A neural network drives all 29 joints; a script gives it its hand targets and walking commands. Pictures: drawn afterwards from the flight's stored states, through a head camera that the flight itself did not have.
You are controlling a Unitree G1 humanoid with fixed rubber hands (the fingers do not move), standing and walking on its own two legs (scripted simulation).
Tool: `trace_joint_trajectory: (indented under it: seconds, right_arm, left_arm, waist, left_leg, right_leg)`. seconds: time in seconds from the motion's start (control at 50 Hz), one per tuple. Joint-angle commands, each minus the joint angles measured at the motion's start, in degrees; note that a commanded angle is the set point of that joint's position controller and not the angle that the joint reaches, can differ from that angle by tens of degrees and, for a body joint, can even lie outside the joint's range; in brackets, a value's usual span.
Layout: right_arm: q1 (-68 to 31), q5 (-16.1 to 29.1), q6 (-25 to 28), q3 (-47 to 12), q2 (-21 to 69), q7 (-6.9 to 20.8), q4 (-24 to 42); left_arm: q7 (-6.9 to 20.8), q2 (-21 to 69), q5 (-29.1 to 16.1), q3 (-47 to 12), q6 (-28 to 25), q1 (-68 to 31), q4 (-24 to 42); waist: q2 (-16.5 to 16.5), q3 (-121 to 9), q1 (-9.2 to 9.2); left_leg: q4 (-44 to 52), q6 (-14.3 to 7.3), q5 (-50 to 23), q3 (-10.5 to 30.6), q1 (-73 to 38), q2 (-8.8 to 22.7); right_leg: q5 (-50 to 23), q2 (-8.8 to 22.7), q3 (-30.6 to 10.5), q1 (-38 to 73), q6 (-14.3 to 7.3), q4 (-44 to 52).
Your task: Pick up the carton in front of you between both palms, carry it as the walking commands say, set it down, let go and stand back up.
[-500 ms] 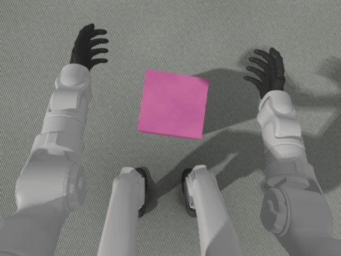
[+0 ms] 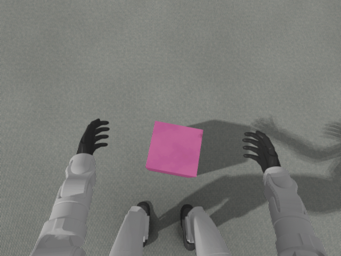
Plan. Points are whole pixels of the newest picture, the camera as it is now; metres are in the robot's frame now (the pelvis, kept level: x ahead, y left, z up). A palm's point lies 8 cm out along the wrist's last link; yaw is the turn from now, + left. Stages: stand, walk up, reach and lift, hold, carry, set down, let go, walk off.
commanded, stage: let go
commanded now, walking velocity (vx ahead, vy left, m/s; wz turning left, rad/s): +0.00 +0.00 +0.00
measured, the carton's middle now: (173, 152) +0.40 -0.04 -0.59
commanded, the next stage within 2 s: stand in 0.90 s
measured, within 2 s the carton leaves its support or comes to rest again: neither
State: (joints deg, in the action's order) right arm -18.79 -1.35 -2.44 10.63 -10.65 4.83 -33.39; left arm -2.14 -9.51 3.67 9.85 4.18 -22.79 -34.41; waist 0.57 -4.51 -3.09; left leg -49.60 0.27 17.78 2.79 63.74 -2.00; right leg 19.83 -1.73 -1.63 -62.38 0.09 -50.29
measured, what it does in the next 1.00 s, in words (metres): rises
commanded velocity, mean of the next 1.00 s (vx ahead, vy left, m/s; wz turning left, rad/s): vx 0.00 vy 0.00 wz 0.00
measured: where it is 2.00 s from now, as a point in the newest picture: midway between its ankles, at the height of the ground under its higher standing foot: (165, 233)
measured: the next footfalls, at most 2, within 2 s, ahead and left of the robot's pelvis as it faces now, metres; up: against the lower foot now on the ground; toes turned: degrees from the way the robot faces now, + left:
none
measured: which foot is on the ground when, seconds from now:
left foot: down 0.00-1.00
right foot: down 0.00-1.00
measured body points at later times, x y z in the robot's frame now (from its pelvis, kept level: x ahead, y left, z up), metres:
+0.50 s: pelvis +0.05 +0.00 +0.07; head +0.09 +0.01 +0.51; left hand +0.23 +0.23 -0.02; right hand +0.21 -0.24 -0.01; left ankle +0.03 +0.12 -0.68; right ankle +0.01 -0.12 -0.68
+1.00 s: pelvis +0.03 +0.00 +0.06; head +0.03 +0.00 +0.51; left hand +0.19 +0.25 -0.03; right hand +0.20 -0.26 -0.01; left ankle +0.03 +0.12 -0.68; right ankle +0.01 -0.12 -0.68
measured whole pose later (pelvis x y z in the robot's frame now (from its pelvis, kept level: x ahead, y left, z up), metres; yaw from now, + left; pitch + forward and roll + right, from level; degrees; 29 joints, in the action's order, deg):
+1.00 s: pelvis +0.03 +0.00 +0.06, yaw -1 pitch -3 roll +0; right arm 10.6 -2.1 -6.1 2.0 -15.0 -0.4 -30.1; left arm 0.0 -15.0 2.4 1.7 3.8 12.9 -32.2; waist 0.0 2.1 0.0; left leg -30.1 0.0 17.0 2.1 10.3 -0.8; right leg 17.6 -2.1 -2.9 -8.6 -0.4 -29.0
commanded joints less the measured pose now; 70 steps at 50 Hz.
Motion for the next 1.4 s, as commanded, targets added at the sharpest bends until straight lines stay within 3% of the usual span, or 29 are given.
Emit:
trace_joint_trajectory:
  seconds: [0.0, 0.22, 0.36, 0.52, 0.62, 0.74, 0.76, 0.88, 0.9, 0.94, 0.98, 1.14, 1.38]
  right_arm:
    - [3.29, 1.21, 2.17, -0.9, -5.18, 0.21, 5.83]
    - [24.91, 2.69, 4.79, -5.83, -5.33, -1.23, 10.76]
    - [30.59, 2.59, 3.82, -7.23, -6.07, -1.03, 13.24]
    - [29.38, 1.37, -1.34, -6.77, -7.07, -0.52, 13.62]
    - [29.51, 0.38, -3.86, -6.37, -6.76, -0.67, 13.41]
    - [28.58, -0.09, -5.07, -5.98, -6.51, -0.47, 14.17]
    - [25.3, -1.34, -8.09, -5.53, -8.28, -2.02, 18.52]
    - [26.81, -0.73, -10.8, -7.9, -6.78, -3.43, 17.66]
    - [25.66, -0.35, -5.7, -5.68, -13.39, -5.64, 8.98]
    - [27.91, -0.86, -1.64, -5.75, -12.86, -6.22, 6.33]
    - [27.06, -0.98, 0.33, -5.89, -12.78, -5.93, 4.23]
    - [26.28, -0.9, 2.62, -6.62, -15.4, -5.96, -2.71]
    - [26.05, -0.56, 3.35, -7.59, -17.64, -6.56, -9.71]
  left_arm:
    - [0.58, -4.29, -0.65, -0.51, -2.72, -0.45, 6.65]
    - [2.38, -5.58, -1.9, -2.74, -6.36, 23.12, 7.66]
    - [3.54, -6.51, -3.04, -4.84, -5.8, 32.57, 11.44]
    - [5.94, -7.61, -3.79, -6.38, -0.47, 33.38, 14.49]
    - [6.58, -7.87, -3.43, -6.39, 2.07, 32.74, 15.26]
    - [6.57, -8.08, -2.63, -5.63, 3.5, 32.5, 16.29]
    - [5.6, -8.67, -4.06, -5.37, 1.73, 35.83, 13.05]
    - [4.58, -8.55, -3.42, -6.35, 1.72, 33.0, 14.99]
    - [2.08, -14.98, -1.32, -4.58, 0.02, 34.43, 7.04]
    - [1.14, -15.91, -0.59, -4.77, -1.7, 34.54, 5.53]
    - [1.07, -15.01, -0.67, -4.87, -2.64, 33.49, 4.4]
    - [1.14, -16.65, -1.28, -5.36, -4.21, 33.37, -1.57]
    - [0.57, -18.82, -1.72, -6.06, -4.55, 32.8, -7.96]
  waist:
    - [-1.23, -33.82, -0.49]
    - [-0.12, -19.43, 0.89]
    - [-1.9, -7.78, 2.52]
    - [-0.43, 4.63, 2.96]
    - [0.84, 8.44, 2.55]
    - [-0.26, 9.33, 2.98]
    - [1.35, 5.76, 3.41]
    - [-1.17, 8.48, 3.45]
    - [-3.92, 8.28, 3.94]
    - [-1.94, 7.32, 2.76]
    - [-1.78, 6.42, 2.89]
    - [-0.51, 1.41, 3.27]
    - [-0.75, 1.76, 3.38]
  left_leg:
    - [5.54, 0.67, -16.82, -2.03, -27.75, -0.71]
    - [17.02, 0.36, -25.03, -1.24, -44.58, -0.48]
    - [24.95, 0.95, -25.65, -1.14, -57.0, 0.0]
    - [28.55, 0.57, -13.59, -2.3, -59.42, 0.2]
    - [28.52, 0.33, -11.41, -2.59, -60.95, 0.15]
    - [27.78, 0.47, -11.97, -2.69, -62.74, -0.19]
    - [26.28, 0.2, -15.09, -2.91, -63.78, 0.06]
    - [26.22, -0.17, -13.11, -2.76, -61.48, 0.1]
    - [23.7, 0.91, -6.74, -0.71, -51.85, 3.12]
    - [23.85, 0.39, -1.86, 0.94, -53.13, 3.61]
    - [24.37, -0.06, 0.76, 2.16, -52.4, 4.25]
    - [23.61, -0.75, -15.41, 3.2, -55.72, 5.72]
    - [25.15, -0.95, -21.55, 4.06, -57.19, 6.41]
  right_leg:
    - [-22.99, -0.28, 0.51, 27.1, 1.55, 6.56]
    - [-33.16, 0.05, -0.77, 43.73, 1.99, 17.6]
    - [-27.66, -0.67, -0.29, 49.35, 1.62, 26.16]
    - [-13.64, -0.92, 1.0, 52.25, 1.04, 29.85]
    - [-11.54, -0.56, 1.1, 52.91, 0.88, 30.31]
    - [-11.56, -0.27, 1.02, 53.82, 0.47, 30.07]
    - [-11.3, -1.86, 1.64, 54.96, 1.05, 28.16]
    - [-9.72, -1.45, 1.06, 52.99, 1.0, 27.53]
    - [-10.21, 2.72, -1.61, 47.89, 1.71, 27.37]
    - [-3.83, 3.82, -4.01, 45.6, 0.63, 28.39]
    - [-0.73, 3.54, -4.39, 45.24, 0.12, 28.43]
    - [-16.18, 4.73, -4.51, 50.89, -0.16, 26.43]
    - [-21.37, 5.75, -4.74, 53.77, -0.29, 27.34]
